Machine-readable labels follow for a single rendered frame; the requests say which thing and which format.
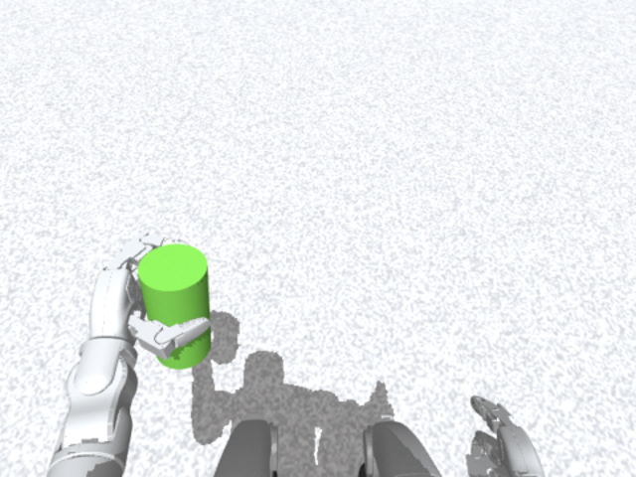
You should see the can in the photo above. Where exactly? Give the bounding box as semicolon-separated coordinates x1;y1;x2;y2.
138;243;211;370

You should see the left robot hand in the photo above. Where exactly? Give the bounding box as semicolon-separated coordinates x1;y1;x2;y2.
89;231;211;360

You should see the right robot hand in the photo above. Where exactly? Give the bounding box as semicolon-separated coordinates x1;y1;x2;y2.
466;396;546;477

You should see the left robot arm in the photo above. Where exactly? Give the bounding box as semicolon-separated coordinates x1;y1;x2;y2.
47;336;138;477

